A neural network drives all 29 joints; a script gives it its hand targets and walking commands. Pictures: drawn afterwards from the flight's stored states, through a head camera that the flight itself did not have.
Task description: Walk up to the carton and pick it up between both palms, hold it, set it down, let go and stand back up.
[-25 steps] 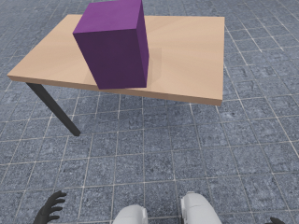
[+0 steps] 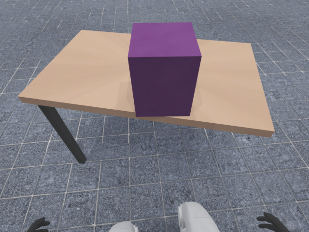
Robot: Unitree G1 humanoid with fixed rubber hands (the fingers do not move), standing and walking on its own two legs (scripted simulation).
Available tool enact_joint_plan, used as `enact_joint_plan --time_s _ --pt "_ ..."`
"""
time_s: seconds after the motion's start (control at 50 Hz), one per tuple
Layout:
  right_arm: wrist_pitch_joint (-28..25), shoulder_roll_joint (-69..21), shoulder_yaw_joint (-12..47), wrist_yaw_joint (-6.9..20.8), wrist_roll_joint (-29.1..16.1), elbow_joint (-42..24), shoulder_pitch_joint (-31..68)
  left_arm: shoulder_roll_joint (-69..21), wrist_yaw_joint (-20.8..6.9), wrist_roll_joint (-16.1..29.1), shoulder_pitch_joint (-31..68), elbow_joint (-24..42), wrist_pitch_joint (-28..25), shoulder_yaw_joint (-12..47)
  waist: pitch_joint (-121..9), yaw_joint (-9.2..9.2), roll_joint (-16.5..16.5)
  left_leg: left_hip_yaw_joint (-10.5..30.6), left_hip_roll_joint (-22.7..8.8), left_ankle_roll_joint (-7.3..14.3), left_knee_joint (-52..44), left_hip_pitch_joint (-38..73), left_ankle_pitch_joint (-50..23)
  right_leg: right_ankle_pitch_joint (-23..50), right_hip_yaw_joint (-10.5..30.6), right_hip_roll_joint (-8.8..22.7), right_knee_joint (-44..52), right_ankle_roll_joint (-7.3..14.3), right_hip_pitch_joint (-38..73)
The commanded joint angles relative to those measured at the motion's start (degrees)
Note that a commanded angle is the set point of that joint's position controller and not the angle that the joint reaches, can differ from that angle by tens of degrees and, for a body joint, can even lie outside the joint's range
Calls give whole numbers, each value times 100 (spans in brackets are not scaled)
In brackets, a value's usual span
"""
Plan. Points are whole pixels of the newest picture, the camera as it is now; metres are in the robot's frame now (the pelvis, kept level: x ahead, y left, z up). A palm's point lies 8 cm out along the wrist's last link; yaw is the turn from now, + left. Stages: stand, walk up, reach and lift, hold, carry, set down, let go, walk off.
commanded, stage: walk up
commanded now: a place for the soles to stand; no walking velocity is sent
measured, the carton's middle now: (162, 71) +0.60 -0.02 +0.07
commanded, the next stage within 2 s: none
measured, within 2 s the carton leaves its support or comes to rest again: neither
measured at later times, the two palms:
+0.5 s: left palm (25, 193) +0.23 +0.37 -0.04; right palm (243, 200) +0.20 -0.23 -0.09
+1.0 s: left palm (39, 172) +0.30 +0.38 -0.08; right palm (254, 217) +0.15 -0.23 -0.06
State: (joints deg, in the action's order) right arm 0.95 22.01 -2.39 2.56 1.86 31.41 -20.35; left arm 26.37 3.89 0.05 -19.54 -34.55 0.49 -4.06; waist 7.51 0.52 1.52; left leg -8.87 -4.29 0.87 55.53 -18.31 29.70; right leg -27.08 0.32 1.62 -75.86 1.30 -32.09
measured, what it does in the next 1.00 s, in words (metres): walks ahead, turning right: right foot, then left foot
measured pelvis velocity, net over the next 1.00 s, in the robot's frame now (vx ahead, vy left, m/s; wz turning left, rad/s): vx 0.12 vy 0.11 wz -0.27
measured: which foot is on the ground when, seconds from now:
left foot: down 0.00-0.18, up 0.20-0.46, down 0.48-1.00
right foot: up 0.00-0.14, down 0.16-1.00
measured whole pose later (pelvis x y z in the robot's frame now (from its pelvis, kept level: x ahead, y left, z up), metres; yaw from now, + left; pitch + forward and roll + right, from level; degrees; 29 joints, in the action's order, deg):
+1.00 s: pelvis +0.12 +0.11 +0.02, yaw -15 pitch -4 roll +0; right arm 0.0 25.4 -0.4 -0.9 0.2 42.7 -9.7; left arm 23.3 0.1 0.4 -11.0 -43.9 1.9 -2.8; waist 9.5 -0.2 1.2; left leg -4.0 -6.0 -1.9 49.7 -21.2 24.1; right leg -27.0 6.6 -2.3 -50.2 0.9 -19.7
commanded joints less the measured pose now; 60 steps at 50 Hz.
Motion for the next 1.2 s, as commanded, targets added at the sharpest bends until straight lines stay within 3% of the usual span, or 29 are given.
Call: enact_joint_plan --time_s 0.0,0.08,0.12,0.14,0.16,0.18,0.2,0.22,0.3,0.4,0.46,0.5,0.52,0.54,0.58,0.64,0.68,0.72,0.76,0.8,0.84,0.86,0.9,0.94,0.96,1.0,1.04,1.12,1.18 --pt "-211 1740 -661 -147 76 -434 14 943 -86 13 273 695 -270 -305 406 215 -1360 2230 -1717 1029 -3245 487 -1747 -201 284 116 1053 19 -823" --pt "-106 1614 -545 -131 43 -391 240 827 -113 49 113 625 -283 -235 108 81 -1387 1243 -1554 946 -2668 178 -2582 335 -340 -49 2347 183 590" --pt "3 1332 -424 -92 20 -417 558 978 -20 24 -830 155 -323 -363 -455 -500 -643 594 -1182 554 -1337 -830 -2316 1160 -327 -373 3333 281 2773" --pt "5 1151 -376 -77 4 -400 360 1319 60 -9 -1284 37 -340 -488 -1030 -772 247 205 -746 246 112 -1329 -2202 984 528 21 3853 486 3724" --pt "-5 960 -332 -84 -108 -631 225 1713 147 -86 -1446 187 -298 -605 -1566 -816 1566 46 52 -171 1836 -2234 8 668 3459 1642 4631 1256 4218" --pt "105 1554 -559 -93 -72 -679 394 1633 201 -74 -1274 361 -260 -536 -1522 -797 697 794 114 -222 2424 -2511 681 -325 4928 2238 5338 1779 3919" --pt "205 1747 -633 -74 -79 -749 576 1584 268 -89 -1151 535 -309 -547 -1263 -788 226 1076 -12 -246 2614 -2498 701 -929 5029 2363 5520 1952 3539" --pt "221 1686 -614 -41 -64 -733 707 1488 309 -138 -917 668 -360 -494 -989 -603 -40 1186 -76 -178 2462 -2518 700 -930 4667 2177 5558 1787 3178" --pt "188 1326 -592 -47 -116 -393 262 1469 262 -178 -81 742 -407 -355 -136 -58 416 1268 -277 -169 1527 -1722 305 578 2964 1628 5258 1348 1578" --pt "58 1175 -413 -166 -225 26 173 1232 -41 -89 718 844 -364 -188 -395 7 1212 603 -50 -125 -535 196 -844 2359 1211 1020 4259 944 313" --pt "-52 1510 -451 -292 -277 251 63 1197 -213 83 846 718 -147 -158 -774 227 1082 442 343 -71 -1729 1402 -1774 1215 875 653 3540 431 -204" --pt "-125 1972 -555 -360 -195 200 358 858 -297 127 512 682 -92 -110 -887 225 -287 2468 -959 334 -2685 1458 -788 257 590 16 2318 -97 -708" --pt "-153 2350 -594 -380 -191 88 674 1112 -224 189 478 607 10 -231 -931 279 -1066 3678 -2117 1232 -3383 33 562 -783 474 -291 1404 -183 230" --pt "-183 2321 -575 -376 -165 -24 1189 1251 -182 176 362 556 57 -332 -360 81 -1128 3736 -2328 1550 -3527 -587 554 -698 639 -60 1095 -203 426" --pt "-193 2175 -578 -403 -119 39 1323 1312 -229 67 418 334 14 -373 -142 27 -766 2847 -1996 1309 -3197 -272 -358 -708 590 -135 912 -71 45" --pt "-213 2108 -475 -402 -220 197 1303 1082 -249 17 401 140 -89 -358 -398 33 -1191 2509 -1924 1296 -2428 115 -2390 -672 561 -39 1631 44 262" --pt "-179 1954 -385 -343 -161 171 1445 1013 -267 20 26 -96 -142 -354 -838 -163 -1208 1578 -1411 760 -1620 92 -2657 623 482 26 3453 142 1249" --pt "-144 1620 -269 -305 -271 88 1439 1592 -298 -98 20 -182 -177 -481 -1307 -78 232 706 -331 94 -5 -838 -1869 2247 2817 836 4257 516 2125" --pt "-66 1519 -274 -425 -379 110 1745 1642 -319 -122 333 -81 -169 -450 -1120 -302 525 905 99 11 86 -978 567 2945 3396 1285 4415 1298 1931" --pt "-142 1491 -248 -464 -370 355 1558 1415 -308 -87 775 -97 -124 -368 -793 -126 506 1019 14 108 -835 -423 94 3073 2784 1022 4132 1100 1514" --pt "-284 1819 -313 -452 -301 701 904 1208 -332 40 1188 -101 -49 -264 -1037 188 -42 1600 -674 268 -2295 854 -2411 2853 1244 253 3066 296 882" --pt "-294 2158 -406 -455 -229 771 746 980 -344 104 1192 -156 -29 -233 -1226 303 -491 2513 -1436 736 -2599 1017 -2849 2083 712 -279 2121 -53 719" --pt "-292 2184 -394 -443 -133 699 1150 974 -312 92 830 -353 67 -291 -981 66 -859 3161 -2060 1517 -2616 491 -2847 -783 786 -361 1985 -33 974" --pt "-283 1951 -322 -410 -132 560 1360 946 -299 26 722 -547 -7 -308 -696 -26 -909 2260 -1722 1122 -2420 377 -3066 -436 776 -255 2789 75 979" --pt "-244 1975 -283 -419 -168 580 1533 915 -308 14 595 -668 -64 -294 -792 -185 -821 1614 -1364 786 -2063 188 -3162 1328 839 -7 3384 155 1551" --pt "-252 1693 -186 -365 -302 590 1478 1274 -295 -16 671 -702 -132 -350 -1044 -41 -230 821 -414 102 -1056 192 -3130 3120 2142 655 4282 453 1825" --pt "-160 1720 -259 -345 -409 726 1193 1444 -320 -16 1088 -686 -89 -377 -1088 19 39 835 96 17 -1390 591 -1540 2615 2417 767 4323 898 1366" --pt "-207 1858 -272 -372 -225 937 1267 947 -346 61 1201 -927 30 -187 -821 32 -450 1593 -987 486 -2644 777 -1907 1802 1293 -32 3810 130 1368" --pt "-249 1705 -224 -355 -239 1001 1371 1021 -378 -18 1160 -1094 19 -215 -891 -75 30 1171 -790 304 -2448 477 -1923 1924 1490 232 4360 269 1877"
